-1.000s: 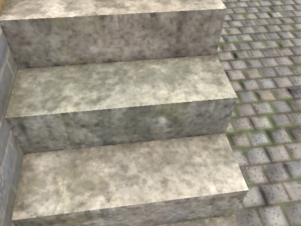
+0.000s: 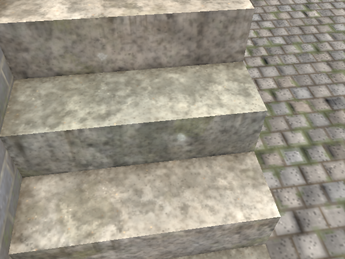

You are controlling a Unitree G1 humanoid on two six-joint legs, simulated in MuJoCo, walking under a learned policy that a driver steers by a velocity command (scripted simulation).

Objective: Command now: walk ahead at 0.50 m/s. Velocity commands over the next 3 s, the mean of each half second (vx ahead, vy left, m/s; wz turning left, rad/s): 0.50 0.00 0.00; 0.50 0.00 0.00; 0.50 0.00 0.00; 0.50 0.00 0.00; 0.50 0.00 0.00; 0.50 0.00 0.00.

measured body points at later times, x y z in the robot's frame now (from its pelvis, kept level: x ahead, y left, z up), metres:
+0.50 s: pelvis +0.00 +0.01 +0.00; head +0.01 +0.02 +0.45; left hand +0.08 +0.23 -0.15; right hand +0.08 -0.21 -0.14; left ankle -0.03 +0.08 -0.75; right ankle -0.01 -0.10 -0.75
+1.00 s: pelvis +0.00 +0.02 +0.00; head +0.01 +0.03 +0.45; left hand +0.09 +0.25 -0.15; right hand +0.10 -0.21 -0.13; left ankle -0.03 +0.08 -0.75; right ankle -0.01 -0.10 -0.75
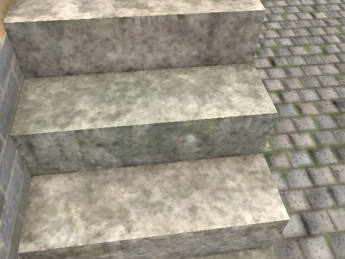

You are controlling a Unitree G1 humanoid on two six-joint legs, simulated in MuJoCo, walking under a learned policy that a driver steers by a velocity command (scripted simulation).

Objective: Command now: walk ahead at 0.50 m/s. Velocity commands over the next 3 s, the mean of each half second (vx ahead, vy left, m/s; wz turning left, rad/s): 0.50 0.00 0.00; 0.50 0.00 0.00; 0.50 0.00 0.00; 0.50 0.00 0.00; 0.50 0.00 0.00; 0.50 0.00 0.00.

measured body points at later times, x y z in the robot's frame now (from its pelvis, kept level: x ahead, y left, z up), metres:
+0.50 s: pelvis +0.01 +0.01 +0.00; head +0.01 +0.02 +0.45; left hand +0.10 +0.24 -0.15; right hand +0.10 -0.22 -0.13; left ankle -0.03 +0.07 -0.75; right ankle -0.02 -0.12 -0.75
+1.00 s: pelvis +0.01 +0.01 +0.00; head +0.01 +0.02 +0.45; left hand +0.10 +0.25 -0.14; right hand +0.10 -0.22 -0.13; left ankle -0.03 +0.07 -0.75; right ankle -0.02 -0.12 -0.75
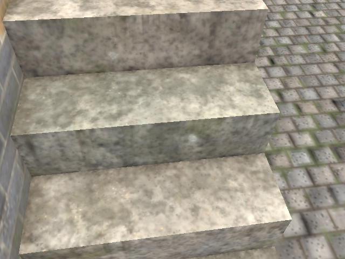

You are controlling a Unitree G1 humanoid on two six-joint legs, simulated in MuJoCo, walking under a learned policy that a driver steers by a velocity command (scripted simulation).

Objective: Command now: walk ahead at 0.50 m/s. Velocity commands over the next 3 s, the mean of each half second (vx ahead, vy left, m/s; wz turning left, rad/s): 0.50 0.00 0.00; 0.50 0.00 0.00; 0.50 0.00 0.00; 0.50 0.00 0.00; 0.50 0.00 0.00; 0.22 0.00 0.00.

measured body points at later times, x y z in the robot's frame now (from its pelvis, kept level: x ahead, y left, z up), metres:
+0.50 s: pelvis +0.00 +0.00 +0.00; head +0.01 +0.01 +0.45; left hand +0.10 +0.24 -0.14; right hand +0.10 -0.23 -0.13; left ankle -0.04 +0.06 -0.75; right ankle -0.02 -0.14 -0.75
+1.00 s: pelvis +0.00 +0.00 +0.00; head +0.01 +0.01 +0.45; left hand +0.10 +0.24 -0.14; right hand +0.10 -0.23 -0.13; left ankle -0.04 +0.06 -0.75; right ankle -0.02 -0.14 -0.75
